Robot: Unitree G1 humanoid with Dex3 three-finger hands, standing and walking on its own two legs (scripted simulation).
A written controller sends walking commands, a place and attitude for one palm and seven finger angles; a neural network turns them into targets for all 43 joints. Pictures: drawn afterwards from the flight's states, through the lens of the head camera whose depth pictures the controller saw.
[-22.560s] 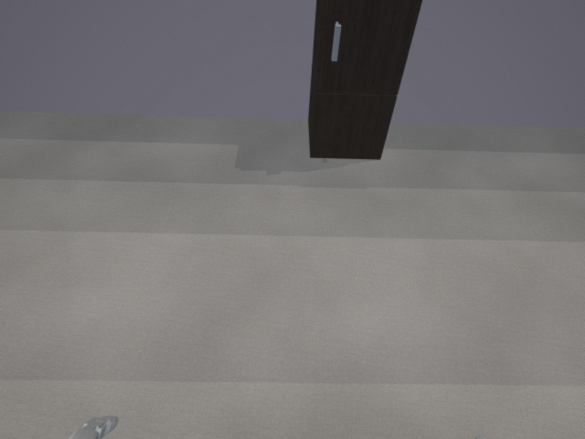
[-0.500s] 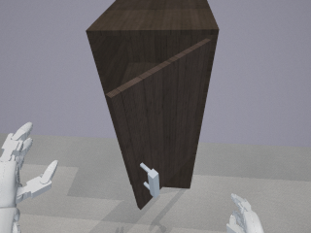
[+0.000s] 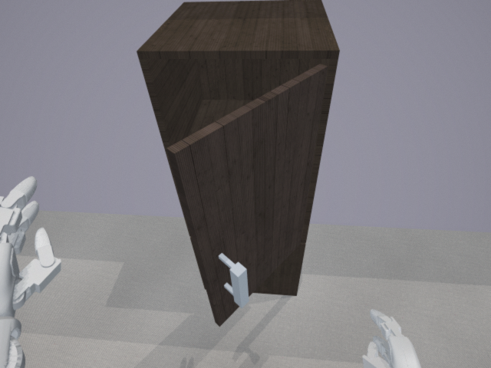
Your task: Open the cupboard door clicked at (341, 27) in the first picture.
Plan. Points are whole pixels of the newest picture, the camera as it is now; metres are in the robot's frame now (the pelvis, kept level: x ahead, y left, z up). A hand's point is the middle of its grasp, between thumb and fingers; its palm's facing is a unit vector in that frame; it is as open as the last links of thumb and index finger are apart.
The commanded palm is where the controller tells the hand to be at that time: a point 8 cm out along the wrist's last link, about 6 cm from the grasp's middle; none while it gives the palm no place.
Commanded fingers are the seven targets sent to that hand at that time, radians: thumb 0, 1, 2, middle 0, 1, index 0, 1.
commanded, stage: step back with the hand held close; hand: left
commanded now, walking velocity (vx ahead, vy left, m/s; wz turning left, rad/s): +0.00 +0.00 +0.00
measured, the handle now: (232, 280) +0.33 +0.08 -0.12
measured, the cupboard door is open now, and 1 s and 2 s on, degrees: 51 51 51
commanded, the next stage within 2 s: stop stepping back and stand still in 1.46 s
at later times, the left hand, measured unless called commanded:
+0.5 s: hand (33, 281) +0.16 +0.28 +0.16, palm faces +0.35 -0.77 -0.53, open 7.4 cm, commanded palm +0.10 +0.32 +0.17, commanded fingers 0.00 0.90 0.90 -0.20 -0.30 -0.20 -0.30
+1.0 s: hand out of the picture +0.10 +0.28 +0.16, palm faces +0.41 -0.79 -0.45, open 7.4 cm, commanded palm +0.03 +0.33 +0.17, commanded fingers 0.00 0.90 0.90 -0.20 -0.30 -0.20 -0.30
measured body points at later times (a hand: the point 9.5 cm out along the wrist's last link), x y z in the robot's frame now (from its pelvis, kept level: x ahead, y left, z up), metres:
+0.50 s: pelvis -0.04 +0.02 +0.00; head -0.02 +0.02 +0.45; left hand +0.14 +0.32 +0.19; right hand +0.14 -0.22 -0.09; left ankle -0.01 +0.12 -0.74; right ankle -0.03 -0.12 -0.74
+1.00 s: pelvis -0.11 +0.03 -0.02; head -0.08 +0.05 +0.43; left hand +0.07 +0.32 +0.18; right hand +0.06 -0.22 -0.09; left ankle -0.01 +0.12 -0.74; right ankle -0.03 -0.12 -0.74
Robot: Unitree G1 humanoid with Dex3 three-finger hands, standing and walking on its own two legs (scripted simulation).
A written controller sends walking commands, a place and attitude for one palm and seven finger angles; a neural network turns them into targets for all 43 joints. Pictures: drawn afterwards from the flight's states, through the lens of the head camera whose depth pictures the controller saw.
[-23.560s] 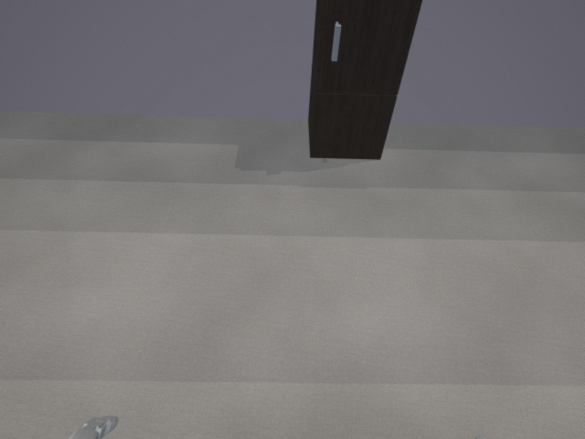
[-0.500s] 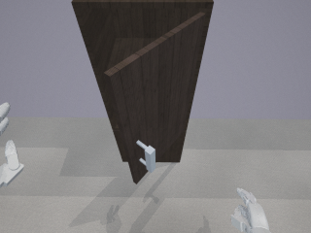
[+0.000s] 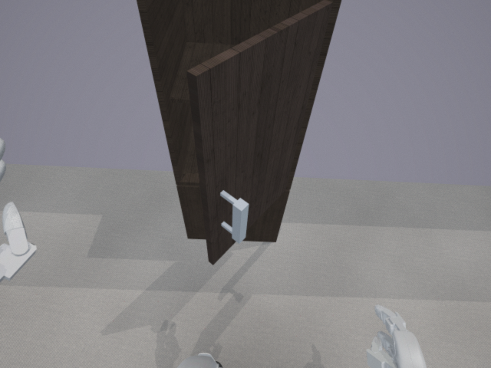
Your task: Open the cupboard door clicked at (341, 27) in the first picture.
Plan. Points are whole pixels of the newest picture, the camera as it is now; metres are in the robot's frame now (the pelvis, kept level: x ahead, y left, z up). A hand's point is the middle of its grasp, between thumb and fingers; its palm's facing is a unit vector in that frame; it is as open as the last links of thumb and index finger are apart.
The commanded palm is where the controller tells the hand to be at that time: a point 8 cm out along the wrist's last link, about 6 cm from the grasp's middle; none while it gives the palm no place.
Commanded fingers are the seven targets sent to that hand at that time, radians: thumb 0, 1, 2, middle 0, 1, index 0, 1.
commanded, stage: step back with the hand held close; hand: left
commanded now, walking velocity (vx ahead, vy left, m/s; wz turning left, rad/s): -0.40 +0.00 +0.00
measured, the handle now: (232, 216) +0.44 +0.06 -0.10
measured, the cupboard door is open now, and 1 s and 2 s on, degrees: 51 51 51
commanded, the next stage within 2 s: stop stepping back and stand still in 0.46 s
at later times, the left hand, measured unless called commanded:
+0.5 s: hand (4, 307) +0.15 +0.25 +0.18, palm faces +0.31 -0.78 -0.54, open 7.4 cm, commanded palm +0.07 +0.28 +0.19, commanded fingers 0.00 0.90 0.90 -0.20 -0.30 -0.20 -0.30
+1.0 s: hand out of the picture +0.06 +0.24 +0.18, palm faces +0.41 -0.78 -0.47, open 7.4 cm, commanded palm -0.01 +0.28 +0.19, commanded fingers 0.00 0.90 0.90 -0.20 -0.30 -0.20 -0.30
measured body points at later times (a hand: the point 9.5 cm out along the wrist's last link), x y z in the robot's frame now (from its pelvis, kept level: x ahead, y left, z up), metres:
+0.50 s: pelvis -0.07 -0.02 +0.01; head -0.03 +0.00 +0.46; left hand +0.12 +0.29 +0.21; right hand +0.15 -0.25 -0.05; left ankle +0.06 +0.08 -0.73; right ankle -0.13 -0.12 -0.70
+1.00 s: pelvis -0.15 -0.02 +0.01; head -0.15 -0.02 +0.46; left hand +0.03 +0.28 +0.20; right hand -0.01 -0.25 -0.08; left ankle -0.13 +0.09 -0.73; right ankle -0.14 -0.12 -0.73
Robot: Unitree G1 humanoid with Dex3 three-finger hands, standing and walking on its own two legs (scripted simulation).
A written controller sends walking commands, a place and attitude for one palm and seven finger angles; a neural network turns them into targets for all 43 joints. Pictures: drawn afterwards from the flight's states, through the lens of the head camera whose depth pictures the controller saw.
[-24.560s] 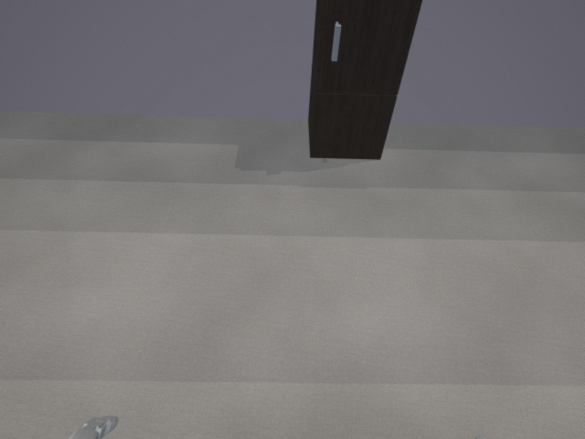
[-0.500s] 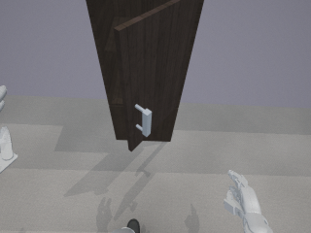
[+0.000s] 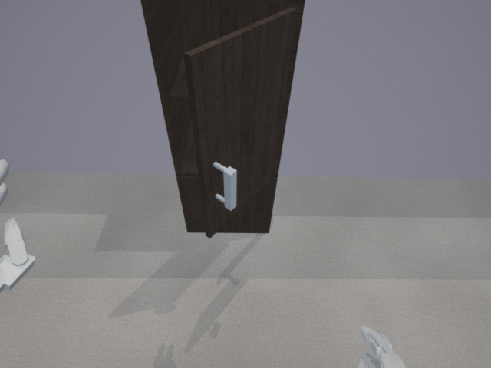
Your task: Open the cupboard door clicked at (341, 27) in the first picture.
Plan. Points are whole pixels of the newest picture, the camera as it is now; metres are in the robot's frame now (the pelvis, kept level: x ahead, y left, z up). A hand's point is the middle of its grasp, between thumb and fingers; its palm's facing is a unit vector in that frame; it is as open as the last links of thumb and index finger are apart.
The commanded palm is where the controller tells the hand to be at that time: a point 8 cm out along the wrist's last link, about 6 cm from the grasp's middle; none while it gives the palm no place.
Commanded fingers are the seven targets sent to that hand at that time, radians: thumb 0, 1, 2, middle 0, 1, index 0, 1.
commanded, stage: stop stepping back and stand still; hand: left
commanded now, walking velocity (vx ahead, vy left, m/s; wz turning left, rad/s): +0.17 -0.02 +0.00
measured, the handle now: (224, 185) +0.59 +0.07 -0.11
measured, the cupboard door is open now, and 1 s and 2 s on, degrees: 51 51 51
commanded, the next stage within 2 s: let the arm hang, fingers relaxed in 0.26 s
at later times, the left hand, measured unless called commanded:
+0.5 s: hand (87, 324) +0.20 +0.26 -0.03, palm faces +0.18 -0.89 -0.42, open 7.4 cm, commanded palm none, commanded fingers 0.00 0.90 0.90 -0.20 -0.30 -0.20 -0.30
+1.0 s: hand out of the picture -0.04 +0.19 -0.16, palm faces +0.09 -0.96 -0.28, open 7.3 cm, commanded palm none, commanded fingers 0.00 0.90 0.90 -0.20 -0.30 -0.20 -0.30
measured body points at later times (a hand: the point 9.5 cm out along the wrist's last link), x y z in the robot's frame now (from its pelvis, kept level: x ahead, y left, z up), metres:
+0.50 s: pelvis -0.01 +0.01 -0.01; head +0.00 -0.02 +0.44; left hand +0.19 +0.30 +0.00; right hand +0.16 -0.24 -0.13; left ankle +0.02 +0.11 -0.74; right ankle +0.00 -0.10 -0.74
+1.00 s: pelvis -0.02 -0.01 +0.00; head +0.00 -0.03 +0.45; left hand -0.04 +0.24 -0.14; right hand -0.01 -0.24 -0.16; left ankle +0.02 +0.11 -0.74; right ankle +0.00 -0.10 -0.74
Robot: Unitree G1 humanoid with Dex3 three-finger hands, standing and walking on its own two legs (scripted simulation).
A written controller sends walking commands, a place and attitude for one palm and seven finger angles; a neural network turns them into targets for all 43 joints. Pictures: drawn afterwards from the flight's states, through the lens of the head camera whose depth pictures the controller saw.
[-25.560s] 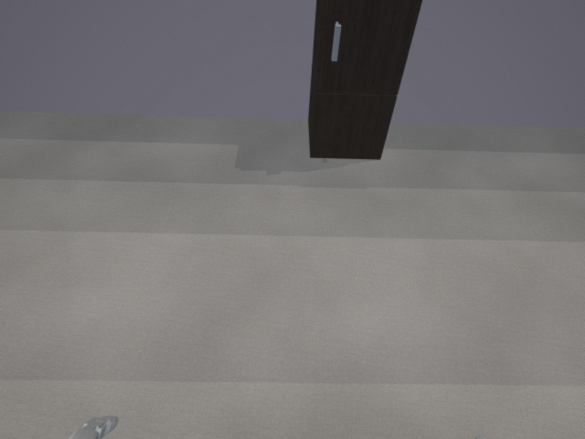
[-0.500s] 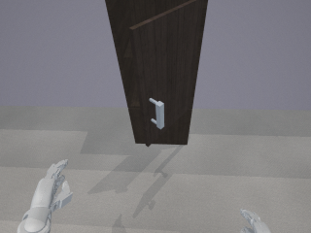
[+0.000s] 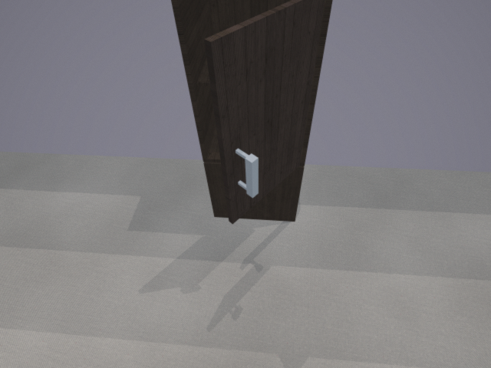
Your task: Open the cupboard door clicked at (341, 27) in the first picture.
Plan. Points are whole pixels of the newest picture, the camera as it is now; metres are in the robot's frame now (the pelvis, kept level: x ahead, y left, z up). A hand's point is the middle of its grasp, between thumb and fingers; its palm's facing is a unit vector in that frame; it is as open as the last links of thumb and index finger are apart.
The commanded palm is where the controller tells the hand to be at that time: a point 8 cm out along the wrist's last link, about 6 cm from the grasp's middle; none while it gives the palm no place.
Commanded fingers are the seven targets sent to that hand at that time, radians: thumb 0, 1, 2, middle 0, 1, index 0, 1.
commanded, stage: let the arm hang, fingers relaxed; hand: left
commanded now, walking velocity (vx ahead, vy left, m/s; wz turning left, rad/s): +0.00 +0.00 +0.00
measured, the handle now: (246, 173) +0.61 +0.04 -0.12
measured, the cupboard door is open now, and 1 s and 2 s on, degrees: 51 51 51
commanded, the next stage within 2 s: look to check the result in 0.46 s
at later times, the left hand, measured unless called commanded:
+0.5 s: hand out of the picture +0.01 +0.17 -0.17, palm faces +0.04 -0.98 -0.20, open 7.4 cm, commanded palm none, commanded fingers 0.00 0.90 0.90 -0.20 -0.30 -0.20 -0.30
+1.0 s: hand out of the picture +0.03 +0.18 -0.17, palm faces +0.03 -0.97 -0.23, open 7.4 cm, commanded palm none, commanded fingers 0.00 0.90 0.90 -0.20 -0.30 -0.20 -0.30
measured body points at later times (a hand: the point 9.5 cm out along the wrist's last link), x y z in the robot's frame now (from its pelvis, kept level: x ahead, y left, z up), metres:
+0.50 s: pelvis +0.01 +0.00 +0.00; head +0.02 -0.02 +0.45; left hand +0.01 +0.22 -0.16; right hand -0.01 -0.21 -0.17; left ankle +0.04 +0.12 -0.74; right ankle +0.01 -0.09 -0.74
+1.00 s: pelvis +0.02 -0.01 +0.00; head +0.04 -0.02 +0.45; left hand +0.03 +0.23 -0.15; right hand +0.02 -0.24 -0.16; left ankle +0.04 +0.12 -0.74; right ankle +0.01 -0.09 -0.74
